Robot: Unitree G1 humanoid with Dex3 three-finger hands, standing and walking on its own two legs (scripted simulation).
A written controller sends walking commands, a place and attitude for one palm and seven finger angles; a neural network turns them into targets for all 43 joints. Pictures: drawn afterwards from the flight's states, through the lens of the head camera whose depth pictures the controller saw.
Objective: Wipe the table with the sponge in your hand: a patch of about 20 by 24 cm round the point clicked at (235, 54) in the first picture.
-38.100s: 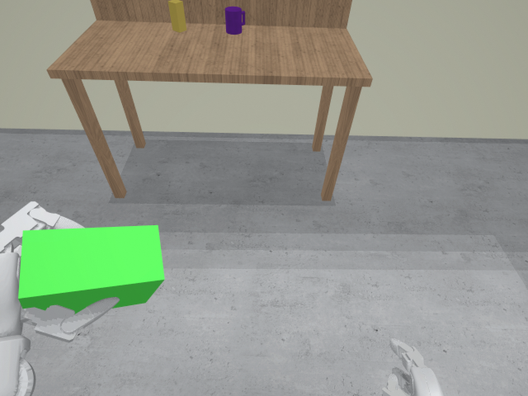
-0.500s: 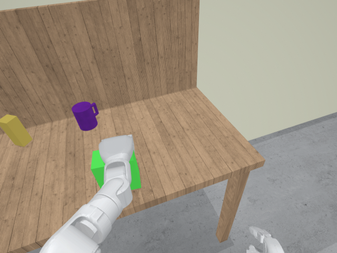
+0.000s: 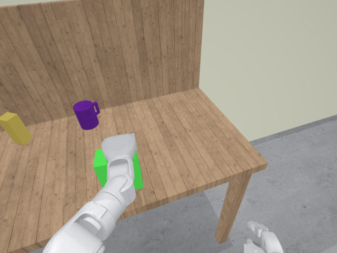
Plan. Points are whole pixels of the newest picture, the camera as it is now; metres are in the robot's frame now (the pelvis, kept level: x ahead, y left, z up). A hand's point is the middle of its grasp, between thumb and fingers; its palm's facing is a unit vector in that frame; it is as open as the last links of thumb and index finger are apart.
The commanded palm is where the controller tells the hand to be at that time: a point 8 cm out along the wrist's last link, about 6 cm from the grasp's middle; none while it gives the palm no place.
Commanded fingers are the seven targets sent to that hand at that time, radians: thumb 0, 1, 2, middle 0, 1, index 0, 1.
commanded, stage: wipe forward along the third lane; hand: left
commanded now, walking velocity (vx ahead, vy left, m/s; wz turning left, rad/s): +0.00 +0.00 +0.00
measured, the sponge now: (121, 174) +0.34 +0.18 -0.01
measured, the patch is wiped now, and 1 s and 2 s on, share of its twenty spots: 0.90 0.95 1.00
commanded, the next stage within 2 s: wipe back along the third lane in 1.42 s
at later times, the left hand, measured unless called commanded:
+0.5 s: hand (126, 148) +0.39 +0.17 +0.04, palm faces -0.05 +0.02 -1.00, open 10.1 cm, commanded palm +0.39 +0.17 +0.07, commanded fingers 0.00 0.10 1.30 -1.20 -1.60 -1.20 -1.60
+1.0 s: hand (125, 135) +0.45 +0.19 +0.04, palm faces -0.07 +0.02 -1.00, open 10.1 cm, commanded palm +0.44 +0.18 +0.07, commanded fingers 0.00 0.10 1.30 -1.20 -1.60 -1.20 -1.60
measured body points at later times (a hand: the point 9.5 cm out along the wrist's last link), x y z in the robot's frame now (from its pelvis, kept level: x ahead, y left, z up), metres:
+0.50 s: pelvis -0.03 +0.00 -0.01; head -0.03 -0.02 +0.44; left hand +0.39 +0.17 +0.10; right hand +0.07 -0.26 -0.15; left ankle +0.08 +0.13 -0.72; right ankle +0.00 -0.09 -0.72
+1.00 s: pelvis -0.02 +0.01 -0.02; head +0.01 +0.00 +0.43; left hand +0.45 +0.19 +0.10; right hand +0.02 -0.26 -0.15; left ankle +0.08 +0.13 -0.72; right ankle +0.00 -0.09 -0.72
